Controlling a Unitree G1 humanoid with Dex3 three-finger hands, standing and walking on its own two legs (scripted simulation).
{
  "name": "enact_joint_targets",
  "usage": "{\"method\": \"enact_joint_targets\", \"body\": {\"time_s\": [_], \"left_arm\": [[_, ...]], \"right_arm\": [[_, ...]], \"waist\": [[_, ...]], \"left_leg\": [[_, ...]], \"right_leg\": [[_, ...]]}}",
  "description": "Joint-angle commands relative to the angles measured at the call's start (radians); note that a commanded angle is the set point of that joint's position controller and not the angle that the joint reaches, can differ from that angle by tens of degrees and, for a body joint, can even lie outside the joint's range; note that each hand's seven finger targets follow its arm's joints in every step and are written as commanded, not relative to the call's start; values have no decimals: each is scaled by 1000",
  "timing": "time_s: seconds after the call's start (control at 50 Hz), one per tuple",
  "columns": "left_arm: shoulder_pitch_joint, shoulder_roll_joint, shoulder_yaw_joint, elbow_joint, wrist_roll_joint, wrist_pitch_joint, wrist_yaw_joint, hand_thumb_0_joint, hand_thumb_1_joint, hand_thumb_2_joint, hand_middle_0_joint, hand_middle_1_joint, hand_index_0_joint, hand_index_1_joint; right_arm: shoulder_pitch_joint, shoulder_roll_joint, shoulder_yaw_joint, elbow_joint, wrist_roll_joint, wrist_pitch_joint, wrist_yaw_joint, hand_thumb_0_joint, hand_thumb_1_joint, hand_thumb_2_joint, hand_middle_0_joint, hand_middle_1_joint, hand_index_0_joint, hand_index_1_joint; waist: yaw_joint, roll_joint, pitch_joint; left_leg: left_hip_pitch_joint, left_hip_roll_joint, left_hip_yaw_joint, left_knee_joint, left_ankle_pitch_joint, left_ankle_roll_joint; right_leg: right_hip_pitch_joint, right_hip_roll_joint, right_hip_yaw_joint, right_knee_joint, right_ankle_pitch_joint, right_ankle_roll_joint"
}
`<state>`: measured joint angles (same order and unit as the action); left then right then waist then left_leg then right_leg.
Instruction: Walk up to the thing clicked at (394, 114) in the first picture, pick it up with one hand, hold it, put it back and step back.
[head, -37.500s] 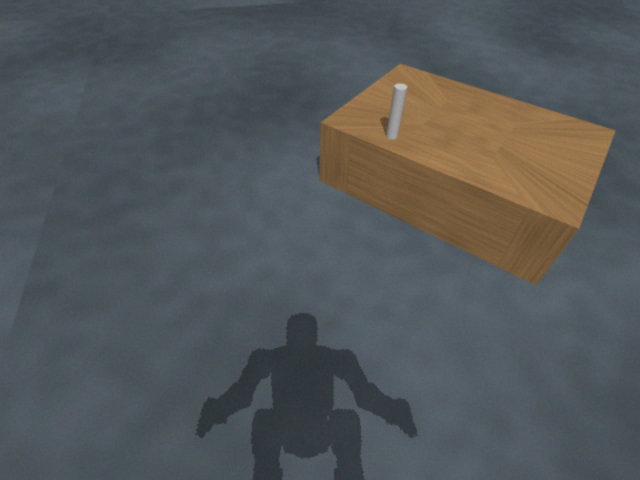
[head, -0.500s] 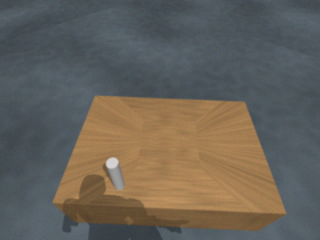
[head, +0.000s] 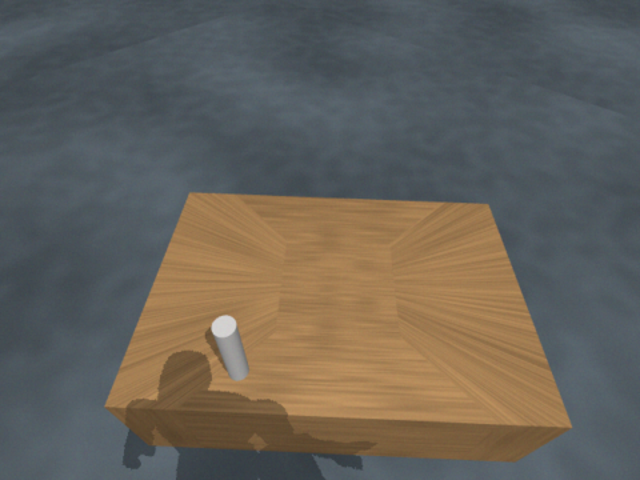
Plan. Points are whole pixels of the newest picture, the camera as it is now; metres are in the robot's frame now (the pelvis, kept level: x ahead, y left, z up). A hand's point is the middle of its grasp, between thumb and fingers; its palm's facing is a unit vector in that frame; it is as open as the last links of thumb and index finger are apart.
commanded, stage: stand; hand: left
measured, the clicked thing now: (232, 350) +0.45 +0.20 -0.34
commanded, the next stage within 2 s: step back in 0.08 s
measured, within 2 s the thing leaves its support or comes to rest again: neither
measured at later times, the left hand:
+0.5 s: hand out of the picture +0.08 +0.32 -0.18, palm faces +0.01 -0.93 -0.38, open 7.4 cm
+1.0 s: hand out of the picture -0.07 +0.30 -0.15, palm faces -0.05 -0.91 -0.41, open 7.4 cm
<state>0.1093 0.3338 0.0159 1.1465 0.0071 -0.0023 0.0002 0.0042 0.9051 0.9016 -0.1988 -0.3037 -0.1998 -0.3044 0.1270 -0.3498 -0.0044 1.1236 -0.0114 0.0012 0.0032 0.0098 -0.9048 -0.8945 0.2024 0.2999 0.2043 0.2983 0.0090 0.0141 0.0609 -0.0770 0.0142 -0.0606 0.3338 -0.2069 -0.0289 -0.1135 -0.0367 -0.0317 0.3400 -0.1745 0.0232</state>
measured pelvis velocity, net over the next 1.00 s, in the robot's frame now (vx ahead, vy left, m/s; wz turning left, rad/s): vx -0.18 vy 0.05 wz -0.06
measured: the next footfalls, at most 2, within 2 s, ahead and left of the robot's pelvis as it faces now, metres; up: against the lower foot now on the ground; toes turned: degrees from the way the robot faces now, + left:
right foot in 0.78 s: -0.12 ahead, -0.08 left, +0.00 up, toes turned -2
left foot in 1.10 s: -0.19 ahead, +0.17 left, +0.00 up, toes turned -4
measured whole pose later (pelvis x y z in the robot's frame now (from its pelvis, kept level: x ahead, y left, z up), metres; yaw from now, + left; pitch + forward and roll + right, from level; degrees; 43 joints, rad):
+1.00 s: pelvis -0.18 +0.05 -0.02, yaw -3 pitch -1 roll +1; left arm 0.17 0.34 0.07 0.82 0.03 0.05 0.01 0.01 0.90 0.90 -0.20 -0.30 -0.20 -0.30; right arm 0.16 -0.41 -0.05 0.87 0.01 0.05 -0.02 0.01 -0.90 -0.89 0.20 0.30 0.20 0.30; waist 0.02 0.02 0.16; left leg -0.41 -0.11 -0.11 1.07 -0.51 -0.01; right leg -0.29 -0.01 0.04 0.60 -0.28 -0.01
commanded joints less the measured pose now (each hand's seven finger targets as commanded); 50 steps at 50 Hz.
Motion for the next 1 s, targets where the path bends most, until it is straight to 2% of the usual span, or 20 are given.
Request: {"method": "enact_joint_targets", "body": {"time_s": [0.0,0.04,0.06,0.12,0.2,0.26,0.3,0.32,0.34,0.38,0.44,0.6,0.68,0.74,0.76,0.78,0.8,0.84,0.88,0.98], "left_arm": [[-45,217,36,-60,4,-28,10,0,900,900,-200,-300,-200,-300],[-35,213,34,-60,5,-26,10,0,900,900,-200,-300,-200,-300],[-37,295,83,-86,-16,-17,14,0,900,900,-200,-300,-200,-300],[-26,297,98,-141,-18,-9,20,0,900,900,-200,-300,-200,-300],[-115,320,110,-241,15,7,26,0,900,900,-200,-300,-200,-300],[-166,309,106,-286,25,16,31,0,900,900,-200,-300,-200,-300],[-180,301,98,-309,17,29,31,0,900,900,-200,-300,-200,-300],[-138,259,90,-313,5,42,28,0,900,900,-200,-300,-200,-300],[-86,193,79,-325,-9,52,33,0,900,900,-200,-300,-200,-300],[-60,224,91,-306,-3,63,51,0,900,900,-200,-300,-200,-300],[12,250,89,-276,-13,59,53,0,900,900,-200,-300,-200,-300],[2,228,102,-348,6,37,29,0,900,900,-200,-300,-200,-300],[73,220,109,-329,10,28,17,0,900,900,-200,-300,-200,-300],[191,217,114,-287,20,22,13,0,900,900,-200,-300,-200,-300],[184,269,128,-297,33,17,14,0,900,900,-200,-300,-200,-300],[147,354,146,-318,18,21,9,0,900,900,-200,-300,-200,-300],[77,399,153,-368,37,13,11,0,900,900,-200,-300,-200,-300],[-27,308,132,-404,16,8,22,0,900,900,-200,-300,-200,-300],[-40,275,129,-416,22,9,26,0,900,900,-200,-300,-200,-300],[50,259,122,-434,32,20,38,0,900,900,-200,-300,-200,-300]], "right_arm": [[-35,-208,-37,-56,-2,-23,-15,0,-900,-900,200,300,200,300],[-36,-208,-37,-57,-2,-23,-15,0,-900,-900,200,300,200,300],[-73,-256,-61,-84,11,-5,-7,0,-900,-900,200,300,200,300],[-25,-235,-68,-127,27,9,-5,0,-900,-900,200,300,200,300],[51,-210,-85,-173,14,48,5,0,-900,-900,200,300,200,300],[103,-219,-97,-194,19,52,14,0,-900,-900,200,300,200,300],[155,-217,-108,-190,3,39,10,0,-900,-900,200,300,200,300],[132,-235,-116,-194,-16,30,8,0,-900,-900,200,300,200,300],[92,-334,-139,-226,-42,20,3,0,-900,-900,200,300,200,300],[46,-392,-142,-263,-25,12,-2,0,-900,-900,200,300,200,300],[-74,-291,-122,-300,-30,9,-26,0,-900,-900,200,300,200,300],[79,-274,-126,-317,-14,5,-42,0,-900,-900,200,300,200,300],[37,-286,-119,-343,-12,13,-35,0,-900,-900,200,300,200,300],[-13,-291,-116,-353,1,26,-27,0,-900,-900,200,300,200,300],[-14,-254,-107,-354,9,28,-24,0,-900,-900,200,300,200,300],[-76,-217,-101,-371,17,29,-25,0,-900,-900,200,300,200,300],[-70,-230,-111,-359,11,35,-34,0,-900,-900,200,300,200,300],[33,-236,-104,-311,20,35,-33,0,-900,-900,200,300,200,300],[52,-221,-90,-309,24,21,-37,0,-900,-900,200,300,200,300],[48,-209,-84,-339,9,14,-38,0,-900,-900,200,300,200,300]], "waist": [[-3,-12,-54],[-3,-4,-57],[1,-29,37],[-14,-69,-111],[-38,-219,-109],[-55,-224,-88],[-78,-182,-102],[-56,-30,-78],[-29,233,-65],[-40,187,-110],[26,132,-91],[-53,104,-118],[-35,132,-142],[23,107,-152],[16,-10,-130],[42,-237,-51],[48,-294,-8],[-24,-126,-1],[-23,-149,-28],[34,-198,-95]], "left_leg": [[-70,97,-57,-63,123,40],[-72,96,-58,-62,111,41],[-135,73,-63,64,294,68],[-118,22,-11,256,326,74],[-183,-51,-12,611,-329,76],[-202,-22,-8,542,-267,76],[-162,-12,27,246,-60,64],[-147,23,-43,108,145,56],[-93,232,-355,16,421,113],[-153,318,-432,33,565,221],[-95,228,-222,105,443,224],[98,265,-203,169,531,298],[-8,237,-166,180,386,253],[-167,207,-131,217,203,179],[-302,142,-96,286,72,115],[-382,-66,22,487,-215,48],[-362,-113,-30,749,-419,27],[-366,-131,-136,892,-335,24],[-378,-144,-92,882,-291,23],[-389,-52,-30,501,-334,16]], "right_leg": [[51,-96,78,-51,93,-36],[47,-96,79,-57,91,-35],[-24,-95,94,26,282,-51],[21,-154,125,69,441,-130],[-147,-346,261,28,357,-284],[-182,-290,193,110,327,-232],[-160,-227,150,237,237,-159],[-203,-119,97,369,92,-119],[-366,82,60,575,-255,-61],[-344,163,255,781,-519,-58],[-424,141,257,919,-344,-52],[-385,96,168,655,-370,3],[-218,68,80,393,-296,-18],[-26,54,47,133,-60,-66],[7,-45,219,94,-43,-111],[-130,-230,485,-8,-21,-255],[-251,-373,630,-56,56,-362],[-234,-270,408,30,273,-303],[-161,-184,268,87,362,-241],[89,-204,269,183,474,-242]]}}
